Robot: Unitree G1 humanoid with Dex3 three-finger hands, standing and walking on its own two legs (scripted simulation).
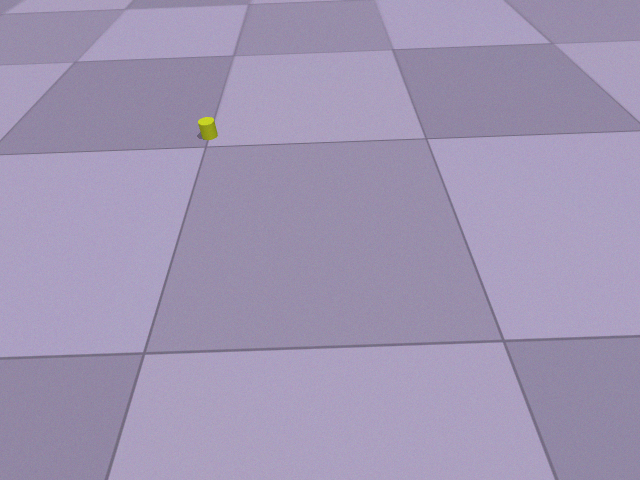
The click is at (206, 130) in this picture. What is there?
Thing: mug
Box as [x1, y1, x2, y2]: [198, 117, 217, 139]
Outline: 201,118 198,121 202,137 204,139 214,138 217,134 213,119 211,117
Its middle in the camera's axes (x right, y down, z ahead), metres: -0.64 -0.65 +2.27
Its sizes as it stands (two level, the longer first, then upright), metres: 0.126 0.092 0.098
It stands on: the floor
